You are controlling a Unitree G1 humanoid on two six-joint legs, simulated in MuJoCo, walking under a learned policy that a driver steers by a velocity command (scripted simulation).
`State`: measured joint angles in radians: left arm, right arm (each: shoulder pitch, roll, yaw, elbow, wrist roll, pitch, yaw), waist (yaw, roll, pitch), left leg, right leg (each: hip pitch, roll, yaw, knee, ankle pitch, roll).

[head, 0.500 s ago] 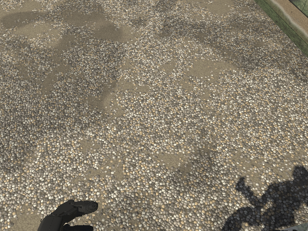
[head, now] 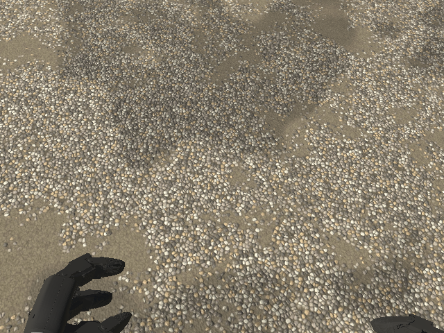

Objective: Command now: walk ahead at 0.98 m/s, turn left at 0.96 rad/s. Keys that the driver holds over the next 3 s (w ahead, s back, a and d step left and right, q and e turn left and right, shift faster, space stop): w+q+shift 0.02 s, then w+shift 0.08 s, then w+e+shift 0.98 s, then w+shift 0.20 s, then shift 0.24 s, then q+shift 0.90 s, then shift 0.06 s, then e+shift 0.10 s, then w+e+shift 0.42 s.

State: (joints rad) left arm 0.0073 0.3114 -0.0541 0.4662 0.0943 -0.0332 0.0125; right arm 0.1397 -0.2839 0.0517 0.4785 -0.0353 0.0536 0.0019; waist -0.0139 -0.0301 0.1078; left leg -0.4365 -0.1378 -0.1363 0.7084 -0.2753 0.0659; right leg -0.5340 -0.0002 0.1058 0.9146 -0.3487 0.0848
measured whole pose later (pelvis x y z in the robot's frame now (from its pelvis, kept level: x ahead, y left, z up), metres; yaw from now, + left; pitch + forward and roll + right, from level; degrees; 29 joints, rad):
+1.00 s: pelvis +0.03 -0.03 +0.01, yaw -22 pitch -1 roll +1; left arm 0.07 0.27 -0.07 0.39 0.02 0.06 -0.05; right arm 0.08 -0.28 0.04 0.43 -0.11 0.02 0.00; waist 0.01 0.04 0.05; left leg -0.21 0.08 0.24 0.62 -0.37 0.00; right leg -0.36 0.19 0.35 0.65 -0.23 0.00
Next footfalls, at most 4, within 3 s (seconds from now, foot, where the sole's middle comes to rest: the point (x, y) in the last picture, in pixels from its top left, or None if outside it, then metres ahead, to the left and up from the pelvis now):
0.06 right None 0.09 -0.15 -0.75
2.06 right None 0.06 -0.17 -0.75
2.42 left None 0.03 0.09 -0.75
2.76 right None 0.02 -0.10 -0.75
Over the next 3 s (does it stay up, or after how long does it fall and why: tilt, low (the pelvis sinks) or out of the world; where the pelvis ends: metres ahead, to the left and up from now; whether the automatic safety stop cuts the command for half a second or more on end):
stays up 0.02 -0.01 0.01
